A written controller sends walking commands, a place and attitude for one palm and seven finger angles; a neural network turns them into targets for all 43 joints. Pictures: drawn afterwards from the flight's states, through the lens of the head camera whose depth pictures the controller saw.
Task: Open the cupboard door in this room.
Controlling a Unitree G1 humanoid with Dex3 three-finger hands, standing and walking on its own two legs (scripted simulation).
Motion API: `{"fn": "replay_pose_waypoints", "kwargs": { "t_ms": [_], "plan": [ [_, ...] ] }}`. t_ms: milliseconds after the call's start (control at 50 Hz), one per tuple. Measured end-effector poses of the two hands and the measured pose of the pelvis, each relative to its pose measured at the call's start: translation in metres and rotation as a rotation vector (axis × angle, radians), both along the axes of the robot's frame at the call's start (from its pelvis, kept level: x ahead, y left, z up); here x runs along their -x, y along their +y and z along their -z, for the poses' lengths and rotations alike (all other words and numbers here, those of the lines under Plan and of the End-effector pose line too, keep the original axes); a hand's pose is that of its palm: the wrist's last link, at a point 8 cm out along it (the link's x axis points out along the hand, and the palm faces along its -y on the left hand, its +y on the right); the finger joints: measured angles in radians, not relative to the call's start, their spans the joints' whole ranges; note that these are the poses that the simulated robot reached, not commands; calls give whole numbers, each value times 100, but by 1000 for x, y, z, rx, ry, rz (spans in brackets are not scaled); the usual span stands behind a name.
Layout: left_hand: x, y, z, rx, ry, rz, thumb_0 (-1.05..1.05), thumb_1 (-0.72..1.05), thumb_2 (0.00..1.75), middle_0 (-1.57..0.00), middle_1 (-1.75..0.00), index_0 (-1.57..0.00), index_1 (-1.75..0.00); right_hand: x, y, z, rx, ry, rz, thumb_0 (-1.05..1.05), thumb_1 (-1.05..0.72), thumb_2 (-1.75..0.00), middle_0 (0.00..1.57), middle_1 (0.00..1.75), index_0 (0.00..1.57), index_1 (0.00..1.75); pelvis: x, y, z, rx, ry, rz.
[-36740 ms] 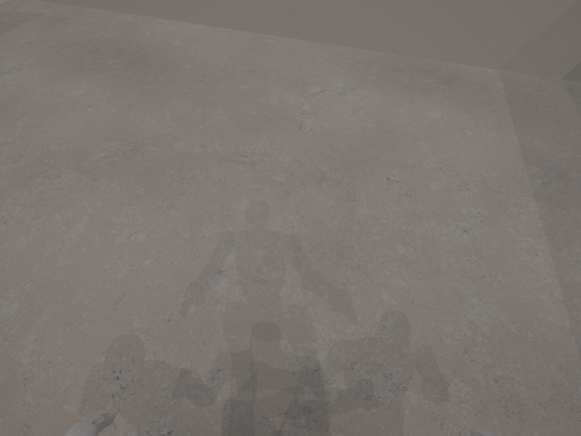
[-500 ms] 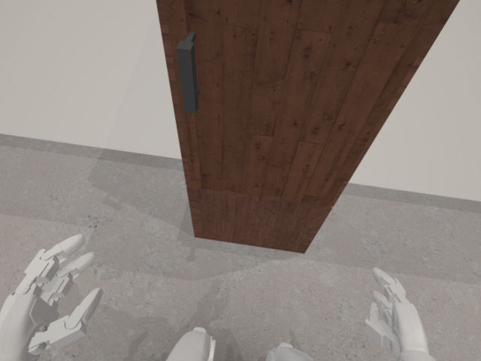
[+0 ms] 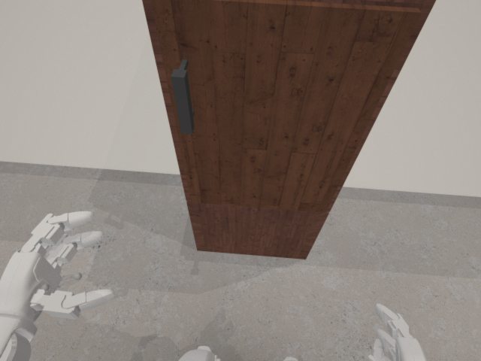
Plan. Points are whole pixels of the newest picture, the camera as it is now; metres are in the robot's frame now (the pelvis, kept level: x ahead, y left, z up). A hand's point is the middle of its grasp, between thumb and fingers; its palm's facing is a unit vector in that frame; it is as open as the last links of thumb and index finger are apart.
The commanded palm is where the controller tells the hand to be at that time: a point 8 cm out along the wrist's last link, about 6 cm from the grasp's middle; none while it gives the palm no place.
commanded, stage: raise the hand with hooked fingers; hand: left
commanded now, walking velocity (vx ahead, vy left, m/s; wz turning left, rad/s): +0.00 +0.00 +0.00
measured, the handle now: (185, 97) +0.57 +0.16 +0.12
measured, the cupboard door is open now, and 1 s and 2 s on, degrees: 0 0 0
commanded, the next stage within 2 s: move the hooked fingers beside the handle in 1.10 s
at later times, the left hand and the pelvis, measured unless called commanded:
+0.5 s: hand (43, 216) +0.28 +0.29 +0.12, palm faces +0.05 -1.00 -0.05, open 14.0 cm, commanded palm +0.25 +0.34 +0.13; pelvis +0.00 +0.02 +0.02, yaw +0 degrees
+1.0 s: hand (61, 196) +0.30 +0.28 +0.13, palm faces +0.04 -1.00 -0.04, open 14.0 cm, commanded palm +0.27 +0.32 +0.14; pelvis +0.01 +0.01 +0.03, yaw +0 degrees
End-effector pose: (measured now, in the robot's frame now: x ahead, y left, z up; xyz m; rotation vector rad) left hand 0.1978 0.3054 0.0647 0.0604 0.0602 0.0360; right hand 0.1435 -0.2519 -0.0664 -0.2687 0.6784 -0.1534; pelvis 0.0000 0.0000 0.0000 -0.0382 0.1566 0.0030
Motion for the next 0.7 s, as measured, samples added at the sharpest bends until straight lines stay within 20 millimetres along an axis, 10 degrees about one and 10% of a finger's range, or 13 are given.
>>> {"fn": "replay_pose_waypoints", "kwargs": {
  "t_ms": [400, 700],
  "plan": [
    [-43, 36, -45, 27, -36, 6, -1, -47, 31, -29, -118, -29, -118, -19, 42, -31, -28, -95, -48, 1, -90, -90, 21, 30, 20, 30, 0, 21, -19, 7, -82, 0],
    [-82, 47, -77, 23, -53, 13, -1, -50, 30, -30, -120, -30, -120, -9, 36, -32, -20, -30, -13, 1, -90, -90, 21, 30, 20, 30, -6, 20, -30, -2, -101, 2]
  ]
}}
